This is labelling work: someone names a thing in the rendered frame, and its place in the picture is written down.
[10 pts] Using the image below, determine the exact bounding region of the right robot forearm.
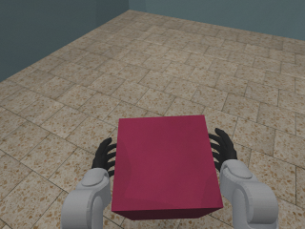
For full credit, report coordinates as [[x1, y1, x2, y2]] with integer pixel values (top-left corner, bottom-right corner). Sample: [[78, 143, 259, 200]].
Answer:
[[219, 159, 279, 229]]

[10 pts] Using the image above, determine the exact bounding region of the left robot forearm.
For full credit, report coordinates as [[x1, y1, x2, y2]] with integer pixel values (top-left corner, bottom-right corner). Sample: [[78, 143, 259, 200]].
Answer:
[[60, 168, 112, 229]]

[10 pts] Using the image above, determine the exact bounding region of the carton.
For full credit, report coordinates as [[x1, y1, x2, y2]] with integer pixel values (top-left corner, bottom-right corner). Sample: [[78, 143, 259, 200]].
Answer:
[[111, 114, 224, 220]]

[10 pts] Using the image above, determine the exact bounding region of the right robot hand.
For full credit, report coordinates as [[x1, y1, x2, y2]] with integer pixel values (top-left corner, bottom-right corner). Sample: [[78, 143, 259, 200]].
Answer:
[[208, 128, 237, 173]]

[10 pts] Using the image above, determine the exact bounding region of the left robot hand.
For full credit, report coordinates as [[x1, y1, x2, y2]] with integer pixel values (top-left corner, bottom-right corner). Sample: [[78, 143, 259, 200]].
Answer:
[[91, 137, 117, 177]]

